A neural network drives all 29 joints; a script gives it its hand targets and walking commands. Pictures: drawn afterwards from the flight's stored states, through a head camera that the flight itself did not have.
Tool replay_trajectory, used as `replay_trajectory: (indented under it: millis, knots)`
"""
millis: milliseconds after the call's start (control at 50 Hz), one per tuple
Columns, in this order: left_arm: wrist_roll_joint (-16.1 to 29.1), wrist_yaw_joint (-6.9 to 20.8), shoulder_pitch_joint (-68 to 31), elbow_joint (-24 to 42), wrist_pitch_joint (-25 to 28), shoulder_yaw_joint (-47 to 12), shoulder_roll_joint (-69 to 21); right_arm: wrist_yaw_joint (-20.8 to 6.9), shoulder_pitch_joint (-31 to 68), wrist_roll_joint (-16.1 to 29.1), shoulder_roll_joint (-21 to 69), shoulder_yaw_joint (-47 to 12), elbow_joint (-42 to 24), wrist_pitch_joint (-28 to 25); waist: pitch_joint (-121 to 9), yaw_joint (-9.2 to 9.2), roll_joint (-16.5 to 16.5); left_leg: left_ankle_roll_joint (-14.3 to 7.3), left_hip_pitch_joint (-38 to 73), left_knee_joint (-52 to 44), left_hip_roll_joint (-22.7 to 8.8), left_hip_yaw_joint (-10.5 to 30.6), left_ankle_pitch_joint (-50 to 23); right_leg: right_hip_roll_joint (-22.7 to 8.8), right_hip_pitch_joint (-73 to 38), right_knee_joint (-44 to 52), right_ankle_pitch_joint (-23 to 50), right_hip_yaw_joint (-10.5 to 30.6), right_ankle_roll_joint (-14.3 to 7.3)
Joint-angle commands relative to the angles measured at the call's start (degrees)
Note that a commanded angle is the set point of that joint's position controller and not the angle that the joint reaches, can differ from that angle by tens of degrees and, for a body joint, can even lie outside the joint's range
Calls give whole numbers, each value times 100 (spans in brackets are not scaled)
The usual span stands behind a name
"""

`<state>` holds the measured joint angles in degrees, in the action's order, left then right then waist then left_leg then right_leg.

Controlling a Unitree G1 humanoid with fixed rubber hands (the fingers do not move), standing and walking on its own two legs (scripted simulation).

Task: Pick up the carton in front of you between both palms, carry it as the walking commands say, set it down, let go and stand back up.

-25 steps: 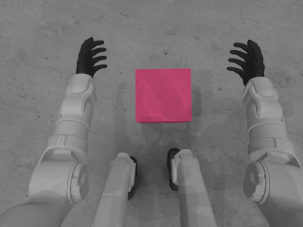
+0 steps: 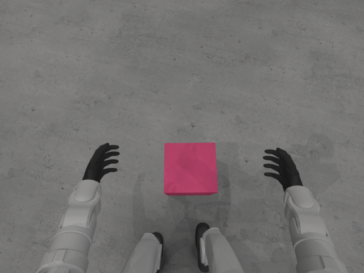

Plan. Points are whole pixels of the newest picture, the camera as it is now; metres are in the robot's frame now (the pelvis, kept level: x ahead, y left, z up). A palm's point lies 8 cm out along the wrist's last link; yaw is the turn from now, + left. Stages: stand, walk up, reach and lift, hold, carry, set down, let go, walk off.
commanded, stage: let go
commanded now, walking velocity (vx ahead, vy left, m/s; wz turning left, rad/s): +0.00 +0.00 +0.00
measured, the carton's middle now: (189, 171) +0.40 -0.03 -0.59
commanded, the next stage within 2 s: stand in 0.80 s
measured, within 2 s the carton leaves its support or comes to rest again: neither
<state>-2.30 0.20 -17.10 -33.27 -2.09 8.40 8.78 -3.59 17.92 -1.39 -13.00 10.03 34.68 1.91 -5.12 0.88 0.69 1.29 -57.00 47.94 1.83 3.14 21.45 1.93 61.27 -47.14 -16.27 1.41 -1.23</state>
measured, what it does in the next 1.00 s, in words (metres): rises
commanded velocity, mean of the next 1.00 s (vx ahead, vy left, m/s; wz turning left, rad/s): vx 0.00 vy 0.00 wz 0.00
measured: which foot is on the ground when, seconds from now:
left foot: down 0.00-1.00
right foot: down 0.00-1.00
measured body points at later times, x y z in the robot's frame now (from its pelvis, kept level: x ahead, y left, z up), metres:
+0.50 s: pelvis +0.03 +0.02 +0.06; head +0.06 +0.02 +0.51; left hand +0.21 +0.26 -0.02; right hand +0.20 -0.21 -0.02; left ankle -0.01 +0.13 -0.68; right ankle +0.03 -0.10 -0.68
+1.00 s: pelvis +0.03 +0.01 +0.05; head +0.04 +0.01 +0.50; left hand +0.18 +0.30 -0.04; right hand +0.19 -0.27 -0.04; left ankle -0.01 +0.13 -0.68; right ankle +0.03 -0.10 -0.68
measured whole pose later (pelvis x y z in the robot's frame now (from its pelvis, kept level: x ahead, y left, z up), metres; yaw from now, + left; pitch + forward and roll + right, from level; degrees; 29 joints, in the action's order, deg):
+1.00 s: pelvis +0.03 +0.01 +0.05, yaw +0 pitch -1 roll -1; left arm -2.4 -0.7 11.3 -38.3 -2.0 2.9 17.4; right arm 0.6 -12.0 -2.3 -17.9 3.2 35.3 2.9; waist 0.8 -0.1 1.1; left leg -0.2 -9.1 29.9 1.2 3.8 20.1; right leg 1.7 13.1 -29.4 -15.7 1.4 -0.4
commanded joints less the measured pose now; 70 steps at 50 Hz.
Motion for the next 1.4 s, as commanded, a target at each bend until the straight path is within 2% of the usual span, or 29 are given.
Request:
replay_trajectory:
  millis: [0, 120, 260, 320, 400, 520, 760, 780, 800, 840, 880, 1020, 1380]
  knots:
    - [45, 60, 431, 438, 243, 3, 492, 24, -403, 83, -398, -63, -548, -240, -3299, 2, -303, 25, 818, -722, 137, -254, -1791, -130, -4465, 298, 3321, 276, 160]
    - [99, 127, 1593, 660, 435, -136, 585, 101, -1668, 158, -357, -305, -799, -425, -2430, -27, -195, -5, 2047, -1444, 91, -161, -2132, -112, -5060, 1025, 3436, 243, 197]
    - [191, 221, 2543, 1093, 451, -328, 684, 77, -2711, 155, -382, -472, -1250, -421, -1050, -54, 35, -5, 3766, -2344, 6, -100, -2309, 6, -5551, 1992, 2526, 15, 200]
    - [217, 266, 2684, 1241, 310, -415, 718, 34, -2839, 152, -418, -544, -1389, -285, -413, -81, 116, -6, 4071, -2639, -31, -92, -2074, 55, -5744, 2287, 1986, -39, 179]
    - [221, 332, 2747, 1352, 41, -502, 740, -25, -2891, 140, -475, -592, -1510, 5, 308, -82, 105, -51, 4092, -2929, -87, -94, -1410, 82, -6026, 2433, 1390, -117, 177]
    - [173, 377, 2651, 1380, -326, -496, 750, -83, -2803, 96, -544, -563, -1542, 409, 975, -64, 161, -110, 3798, -3114, -201, -75, -760, 140, -6453, 2303, 1040, -214, 214]
    - [84, 376, 2684, 1445, -481, -420, 795, -61, -2860, 39, -478, -552, -1699, 553, 786, -94, 43, -69, 4369, -2789, -75, -162, -1497, 103, -6502, 2287, 1538, -116, 199]
    - [226, 270, 3009, 1069, -333, -420, 781, 98, -2663, -101, -637, -489, -1941, 872, 475, -72, -130, -59, 4649, -2577, -51, -149, -1949, 245, -6405, 2125, 1481, -157, 240]
    - [31, -12, 2737, 485, -169, -237, 1632, 367, -2662, -28, -1165, -422, -971, 475, 479, -213, -78, 55, 4112, -2246, -238, -44, -1511, -326, -5547, 2168, 1415, -31, 249]
    - [-34, -127, 2740, 338, -22, -319, 1572, 462, -2857, -61, -1048, -471, -774, 177, 403, -80, -3, 35, 4464, -2266, -310, 84, -1100, -425, -5103, 2226, 849, 210, 151]
    - [-40, -143, 2602, 189, 61, -358, 1454, 462, -2812, -107, -998, -519, -587, 45, 452, -89, 58, -29, 4389, -2310, -342, 179, -836, -422, -4963, 2290, 411, 323, 130]
    - [-14, -138, 2558, -343, 205, -388, 1636, 469, -2781, -89, -1251, -537, -121, -117, 186, -84, -27, -82, 4607, -2251, -464, 325, -1811, -505, -5174, 2142, 1485, 345, 56]
    - [40, -173, 2392, -1193, 313, -465, 1950, 533, -2827, -42, -1554, -660, 653, -241, 280, -110, -39, -146, 4736, -2452, -576, 488, -2173, -650, -5549, 2281, 1892, 470, -14]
